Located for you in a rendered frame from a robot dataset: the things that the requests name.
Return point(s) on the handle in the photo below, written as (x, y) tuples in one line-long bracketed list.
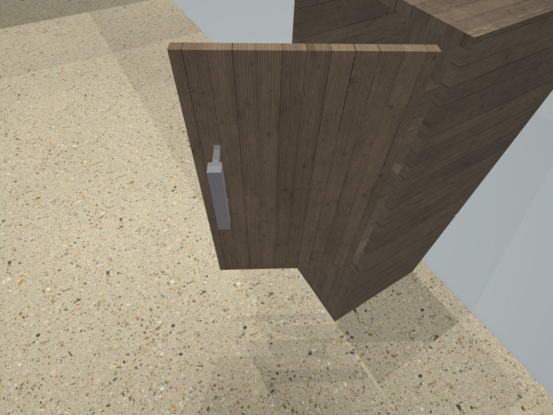
[(216, 180)]

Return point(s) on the cupboard door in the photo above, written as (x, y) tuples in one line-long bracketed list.
[(308, 134)]

